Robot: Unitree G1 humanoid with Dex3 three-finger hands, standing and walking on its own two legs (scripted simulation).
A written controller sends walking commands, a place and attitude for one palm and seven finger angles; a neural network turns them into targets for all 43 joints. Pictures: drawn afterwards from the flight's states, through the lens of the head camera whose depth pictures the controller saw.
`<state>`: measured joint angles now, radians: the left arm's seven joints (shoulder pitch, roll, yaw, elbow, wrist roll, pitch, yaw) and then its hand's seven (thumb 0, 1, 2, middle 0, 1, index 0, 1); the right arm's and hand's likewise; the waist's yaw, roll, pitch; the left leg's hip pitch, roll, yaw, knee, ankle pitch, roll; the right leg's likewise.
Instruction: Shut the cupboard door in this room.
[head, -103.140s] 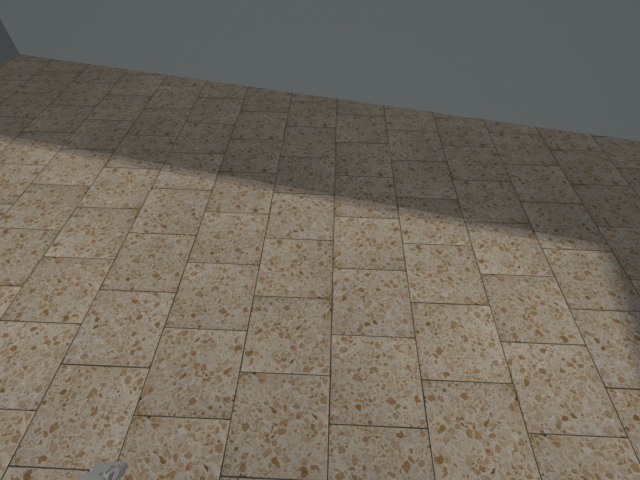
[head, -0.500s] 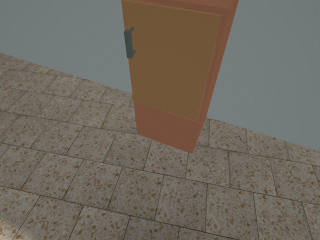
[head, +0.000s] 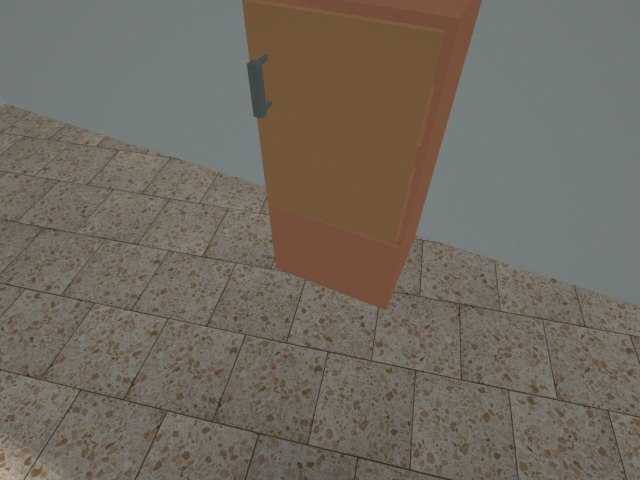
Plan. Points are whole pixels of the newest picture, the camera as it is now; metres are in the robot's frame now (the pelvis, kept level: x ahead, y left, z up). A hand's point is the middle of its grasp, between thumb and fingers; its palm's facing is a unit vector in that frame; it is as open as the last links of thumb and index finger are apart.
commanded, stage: walk to a spot facing it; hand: left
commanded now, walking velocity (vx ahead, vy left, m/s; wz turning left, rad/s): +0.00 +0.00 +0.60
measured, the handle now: (261, 86) +0.93 +0.18 +0.03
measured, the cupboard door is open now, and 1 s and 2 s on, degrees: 1 1 1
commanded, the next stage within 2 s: turn to face it in 1.98 s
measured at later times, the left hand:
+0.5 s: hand out of the picture +0.02 +0.24 -0.17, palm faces +0.27 -0.92 -0.28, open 7.3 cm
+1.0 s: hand out of the picture -0.09 +0.19 -0.19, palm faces +0.59 -0.75 -0.28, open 7.3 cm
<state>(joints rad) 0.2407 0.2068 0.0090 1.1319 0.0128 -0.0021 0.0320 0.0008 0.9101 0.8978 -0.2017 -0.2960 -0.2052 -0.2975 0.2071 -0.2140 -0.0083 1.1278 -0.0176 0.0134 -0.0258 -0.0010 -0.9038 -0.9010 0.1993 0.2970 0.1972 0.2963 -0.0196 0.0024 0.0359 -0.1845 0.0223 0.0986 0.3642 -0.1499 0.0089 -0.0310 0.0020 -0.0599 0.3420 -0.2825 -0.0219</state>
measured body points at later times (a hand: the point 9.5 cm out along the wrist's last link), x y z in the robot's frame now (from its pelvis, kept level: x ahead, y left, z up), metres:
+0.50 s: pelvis -0.01 +0.01 -0.01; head +0.04 +0.02 +0.44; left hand +0.01 +0.29 -0.15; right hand +0.09 -0.22 -0.16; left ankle +0.02 +0.13 -0.75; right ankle +0.01 -0.14 -0.71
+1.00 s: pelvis +0.00 -0.02 -0.02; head +0.03 +0.02 +0.42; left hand -0.13 +0.23 -0.17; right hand +0.24 -0.16 -0.15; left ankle -0.06 +0.10 -0.75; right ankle +0.03 -0.14 -0.70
